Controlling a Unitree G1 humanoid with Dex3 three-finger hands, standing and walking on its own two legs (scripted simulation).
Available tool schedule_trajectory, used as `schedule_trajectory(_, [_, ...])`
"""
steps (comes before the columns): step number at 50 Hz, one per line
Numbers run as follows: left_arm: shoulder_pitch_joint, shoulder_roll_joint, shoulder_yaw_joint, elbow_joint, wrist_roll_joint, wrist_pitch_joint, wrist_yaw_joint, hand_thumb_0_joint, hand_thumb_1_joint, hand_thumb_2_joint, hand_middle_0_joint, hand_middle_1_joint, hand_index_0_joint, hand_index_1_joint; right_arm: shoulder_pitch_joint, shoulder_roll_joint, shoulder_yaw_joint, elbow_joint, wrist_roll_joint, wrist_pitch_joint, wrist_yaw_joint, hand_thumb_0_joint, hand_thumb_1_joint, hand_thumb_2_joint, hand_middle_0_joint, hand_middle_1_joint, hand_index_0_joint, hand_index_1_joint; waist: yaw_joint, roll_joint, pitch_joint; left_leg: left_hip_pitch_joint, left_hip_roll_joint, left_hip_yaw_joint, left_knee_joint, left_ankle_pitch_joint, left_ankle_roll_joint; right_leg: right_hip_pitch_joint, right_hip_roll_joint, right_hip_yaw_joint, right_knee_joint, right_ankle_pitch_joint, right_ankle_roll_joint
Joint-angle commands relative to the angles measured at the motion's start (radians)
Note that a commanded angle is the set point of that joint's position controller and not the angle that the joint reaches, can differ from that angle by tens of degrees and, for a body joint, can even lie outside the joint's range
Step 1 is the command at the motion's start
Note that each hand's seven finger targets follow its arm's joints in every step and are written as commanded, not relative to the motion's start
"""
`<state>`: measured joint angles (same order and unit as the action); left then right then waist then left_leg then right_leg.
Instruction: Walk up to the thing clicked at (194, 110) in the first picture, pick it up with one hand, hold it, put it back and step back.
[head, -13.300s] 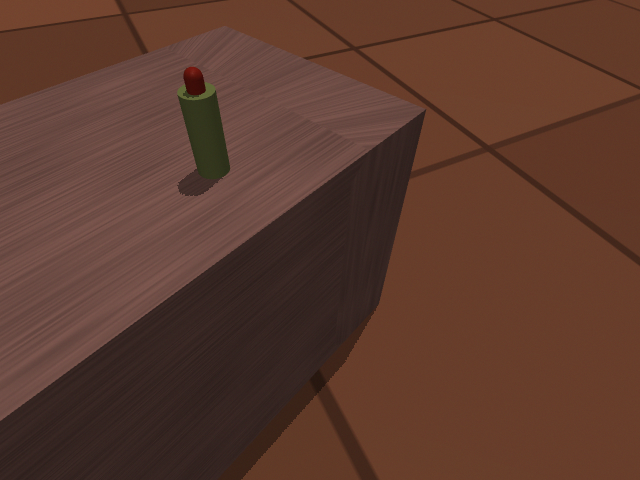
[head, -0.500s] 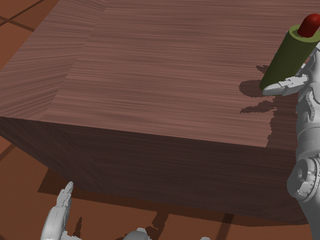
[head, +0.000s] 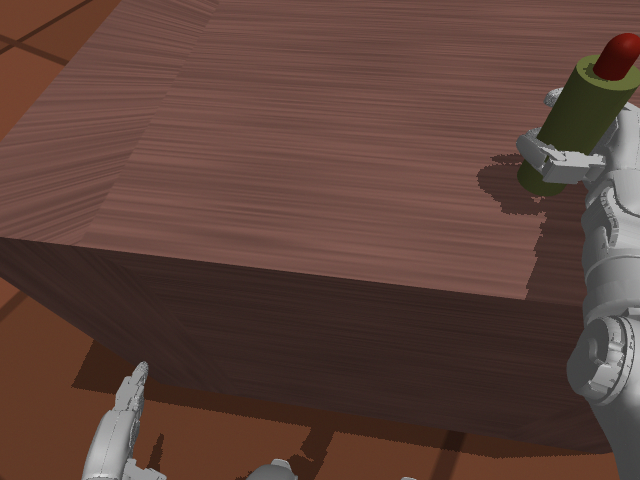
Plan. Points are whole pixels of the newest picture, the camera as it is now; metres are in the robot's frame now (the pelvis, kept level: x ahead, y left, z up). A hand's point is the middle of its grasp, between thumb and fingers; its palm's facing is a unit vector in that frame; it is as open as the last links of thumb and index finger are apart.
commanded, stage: settle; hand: right
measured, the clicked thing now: (577, 120) +0.51 -0.21 +0.17
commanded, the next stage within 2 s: lift in 0.74 s
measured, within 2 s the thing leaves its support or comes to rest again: leaves its support in 0.32 s
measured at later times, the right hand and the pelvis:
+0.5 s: hand (569, 122) +0.51 -0.20 +0.16, palm faces +0.16 +0.99 -0.01, open 8.1 cm; pelvis +0.01 +0.00 +0.01, yaw +0 degrees
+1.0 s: hand (579, 105) +0.51 -0.20 +0.19, palm faces +0.14 +0.99 +0.00, open 8.1 cm; pelvis +0.01 +0.01 +0.02, yaw +0 degrees
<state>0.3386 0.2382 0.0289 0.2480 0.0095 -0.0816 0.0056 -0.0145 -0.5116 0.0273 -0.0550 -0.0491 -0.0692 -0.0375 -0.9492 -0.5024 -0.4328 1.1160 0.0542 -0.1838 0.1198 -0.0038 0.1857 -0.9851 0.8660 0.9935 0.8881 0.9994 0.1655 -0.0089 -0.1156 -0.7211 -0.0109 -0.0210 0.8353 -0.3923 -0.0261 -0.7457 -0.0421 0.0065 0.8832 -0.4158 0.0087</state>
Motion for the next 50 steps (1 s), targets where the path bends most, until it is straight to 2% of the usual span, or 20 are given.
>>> schedule_trajectory(1, [-0.022, 0.132, 0.049, -0.246, -0.007, -0.056, 0.008, 0.000, -0.536, 0.040, -0.054, -0.054, -0.063, -0.044, -0.563, -0.281, -0.017, -0.298, 0.013, -0.076, -0.012, 0.000, -0.459, -1.370, 1.350, 1.470, 1.379, 1.471, -0.013, -0.121, -0.547, 0.198, -0.020, 0.036, -0.075, 0.395, 0.028, 0.368, 0.022, -0.004, -0.082, 0.403, -0.019])
schedule_trajectory(9, [0.038, 0.103, 0.031, -0.122, -0.010, -0.057, 0.019, 0.000, -0.529, 0.040, -0.051, -0.056, -0.064, -0.043, -0.605, -0.249, 0.018, -0.359, 0.041, -0.044, -0.010, 0.000, -0.360, -1.319, 1.339, 1.438, 1.372, 1.439, -0.011, -0.179, -0.486, 0.176, -0.023, 0.043, -0.114, 0.372, 0.032, 0.425, 0.021, -0.003, -0.110, 0.426, -0.014])
schedule_trajectory(12, [-0.061, 0.188, 0.090, -0.173, -0.012, -0.067, 0.042, 0.000, -0.538, 0.047, -0.053, -0.057, -0.061, -0.049, -0.720, -0.410, -0.050, -0.530, 0.037, -0.055, -0.030, 0.000, -0.351, -1.309, 1.338, 1.431, 1.370, 1.432, -0.037, -0.205, -0.654, 0.259, -0.018, 0.038, -0.103, 0.456, 0.034, 0.511, 0.022, -0.004, -0.104, 0.515, -0.012])
schedule_trajectory(15, [-0.037, 0.100, 0.007, -0.092, -0.019, -0.061, 0.034, 0.000, -0.540, 0.049, -0.052, -0.055, -0.058, -0.048, -0.594, -0.216, 0.050, -0.330, 0.057, -0.019, -0.011, 0.000, -0.333, -1.291, 1.321, 1.412, 1.353, 1.413, -0.021, -0.122, -0.459, 0.238, -0.023, 0.044, -0.140, 0.399, 0.033, 0.428, 0.025, -0.004, -0.138, 0.437, -0.020])
schedule_trajectory(17, [-0.103, 0.188, 0.079, -0.158, -0.017, -0.074, 0.054, 0.000, -0.543, 0.049, -0.053, -0.054, -0.059, -0.047, -0.783, -0.450, -0.071, -0.562, 0.050, -0.051, -0.036, 0.000, -0.342, -1.304, 1.315, 1.418, 1.348, 1.419, -0.029, -0.174, -0.667, 0.322, -0.011, 0.025, -0.129, 0.490, 0.026, 0.501, 0.028, -0.015, -0.121, 0.485, -0.021])
schedule_trajectory(20, [0.019, 0.091, 0.003, -0.026, -0.019, -0.059, 0.039, 0.000, -0.533, 0.043, -0.049, -0.054, -0.058, -0.044, -0.553, -0.200, 0.062, -0.287, 0.058, 0.003, -0.010, 0.000, -0.328, -1.322, 1.314, 1.435, 1.351, 1.436, -0.011, -0.105, -0.404, 0.244, -0.021, 0.038, -0.162, 0.421, 0.026, 0.435, 0.031, -0.012, -0.153, 0.431, -0.026])
schedule_trajectory(22, [-0.142, 0.200, 0.088, -0.197, -0.021, -0.081, 0.061, 0.000, -0.542, 0.049, -0.053, -0.054, -0.058, -0.049, -0.814, -0.461, -0.067, -0.607, 0.049, -0.043, -0.041, 0.000, -0.343, -1.329, 1.321, 1.441, 1.358, 1.442, -0.035, -0.162, -0.701, 0.365, -0.007, 0.021, -0.139, 0.535, 0.022, 0.541, 0.031, -0.023, -0.137, 0.520, -0.021])
schedule_trajectory(25, [0.082, 0.059, -0.010, 0.055, -0.022, -0.056, 0.034, 0.000, -0.536, 0.044, -0.050, -0.056, -0.058, -0.047, -0.527, -0.140, 0.097, -0.240, 0.062, 0.031, 0.000, 0.000, -0.340, -1.328, 1.316, 1.439, 1.353, 1.440, -0.012, -0.142, -0.329, 0.235, -0.019, 0.039, -0.168, 0.466, 0.030, 0.452, 0.027, -0.016, -0.162, 0.514, -0.017])
schedule_trajectory(26, [-0.020, 0.105, 0.018, -0.041, -0.026, -0.070, 0.038, 0.000, -0.547, 0.051, -0.052, -0.053, -0.054, -0.051, -0.554, -0.170, 0.083, -0.276, 0.064, 0.017, 0.001, 0.000, -0.355, -1.339, 1.316, 1.443, 1.353, 1.444, 0.002, -0.075, -0.377, 0.243, -0.021, 0.038, -0.180, 0.457, 0.025, 0.461, 0.019, -0.009, -0.164, 0.519, -0.019])
schedule_trajectory(27, [-0.168, 0.201, 0.086, -0.224, -0.027, -0.091, 0.052, 0.000, -0.554, 0.055, -0.054, -0.053, -0.053, -0.054, -0.801, -0.469, -0.070, -0.627, 0.054, -0.032, -0.029, 0.000, -0.381, -1.354, 1.327, 1.456, 1.363, 1.457, -0.047, -0.167, -0.677, 0.355, -0.006, 0.020, -0.159, 0.561, 0.024, 0.568, 0.024, -0.020, -0.148, 0.596, -0.015])
schedule_trajectory(28, [-0.123, 0.227, 0.111, -0.165, -0.017, -0.087, 0.058, 0.000, -0.535, 0.042, -0.052, -0.055, -0.059, -0.047, -0.817, -0.473, -0.065, -0.587, 0.045, -0.019, -0.032, 0.000, -0.370, -1.385, 1.321, 1.480, 1.362, 1.481, -0.048, -0.209, -0.733, 0.348, -0.011, 0.024, -0.144, 0.568, 0.027, 0.627, 0.024, -0.018, -0.132, 0.631, -0.012])
schedule_trajectory(31, [0.001, 0.037, -0.036, 0.019, -0.031, -0.070, 0.024, 0.000, -0.547, 0.048, -0.051, -0.053, -0.053, -0.050, -0.477, -0.085, 0.115, -0.159, 0.072, 0.050, 0.025, 0.000, -0.359, -1.345, 1.273, 1.430, 1.312, 1.431, -0.018, -0.046, -0.305, 0.267, -0.020, 0.040, -0.186, 0.476, 0.025, 0.423, 0.024, -0.012, -0.182, 0.512, -0.020])
schedule_trajectory(33, [-0.189, 0.247, 0.126, -0.207, -0.025, -0.101, 0.060, 0.000, -0.555, 0.054, -0.054, -0.053, -0.052, -0.055, -0.864, -0.541, -0.113, -0.657, 0.055, -0.026, -0.016, 0.000, -0.383, -1.364, 1.313, 1.460, 1.351, 1.461, -0.049, -0.161, -0.771, 0.441, 0.003, 0.009, -0.154, 0.625, 0.020, 0.584, 0.031, -0.031, -0.155, 0.594, -0.017])
schedule_trajectory(37, [-0.038, 0.054, -0.021, 0.010, -0.031, -0.076, 0.034, 0.000, -0.554, 0.052, -0.053, -0.052, -0.050, -0.055, -0.510, -0.130, 0.093, -0.172, 0.074, 0.053, 0.024, 0.000, -0.398, -1.381, 1.279, 1.457, 1.317, 1.457, -0.019, -0.057, -0.287, 0.264, -0.019, 0.037, -0.217, 0.419, 0.024, 0.432, 0.021, -0.017, -0.203, 0.467, -0.017])
schedule_trajectory(39, [-0.161, 0.241, 0.119, -0.178, -0.020, -0.098, 0.061, 0.000, -0.544, 0.044, -0.052, -0.052, -0.055, -0.049, -0.908, -0.560, -0.113, -0.737, 0.055, -0.032, -0.019, 0.000, -0.405, -1.425, 1.313, 1.505, 1.355, 1.506, -0.073, -0.208, -0.804, 0.448, 0.002, 0.009, -0.166, 0.594, 0.024, 0.617, 0.033, -0.033, -0.168, 0.587, -0.015])
schedule_trajectory(42, [0.039, 0.053, -0.011, 0.070, -0.031, -0.069, 0.040, 0.000, -0.541, 0.041, -0.051, -0.056, -0.057, -0.050, -0.544, -0.169, 0.072, -0.274, 0.079, 0.063, 0.021, 0.000, -0.360, -1.408, 1.253, 1.471, 1.299, 1.472, -0.037, -0.103, -0.317, 0.308, -0.016, 0.034, -0.210, 0.486, 0.027, 0.476, 0.027, -0.020, -0.209, 0.515, -0.014])
schedule_trajectory(44, [-0.249, 0.239, 0.113, -0.237, -0.030, -0.110, 0.064, 0.000, -0.547, 0.051, -0.052, -0.056, -0.056, -0.052, -0.845, -0.471, -0.072, -0.678, 0.067, -0.008, -0.011, 0.000, -0.333, -1.358, 1.321, 1.459, 1.354, 1.459, -0.051, -0.116, -0.754, 0.454, 0.000, 0.012, -0.182, 0.625, 0.020, 0.607, 0.027, -0.030, -0.182, 0.599, -0.018])
schedule_trajectory(45, [-0.125, 0.275, 0.153, -0.123, -0.020, -0.096, 0.076, 0.000, -0.536, 0.043, -0.051, -0.059, -0.062, -0.048, -0.769, -0.502, -0.089, -0.598, 0.058, 0.016, -0.017, 0.000, -0.329, -1.358, 1.322, 1.461, 1.356, 1.461, -0.065, -0.137, -0.719, 0.445, -0.006, 0.020, -0.171, 0.620, 0.022, 0.610, 0.030, -0.027, -0.177, 0.608, -0.014])
schedule_trajectory(48, [-0.008, 0.051, -0.009, 0.031, -0.036, -0.078, 0.042, 0.000, -0.543, 0.047, -0.054, -0.060, -0.061, -0.052, -0.506, -0.099, 0.115, -0.294, 0.088, 0.080, 0.026, 0.000, -0.351, -1.318, 1.285, 1.410, 1.315, 1.410, -0.045, -0.081, -0.335, 0.307, -0.017, 0.037, -0.229, 0.479, 0.025, 0.512, 0.022, -0.020, -0.222, 0.529, -0.016])
schedule_trajectory(50, [-0.183, 0.259, 0.146, -0.159, -0.024, -0.108, 0.075, 0.000, -0.552, 0.056, -0.055, -0.058, -0.056, -0.057, -0.868, -0.512, -0.091, -0.769, 0.071, 0.014, -0.021, 0.000, -0.347, -1.337, 1.303, 1.433, 1.334, 1.433, -0.086, -0.211, -0.769, 0.449, -0.005, 0.019, -0.195, 0.597, 0.030, 0.675, 0.025, -0.028, -0.193, 0.638, -0.009])
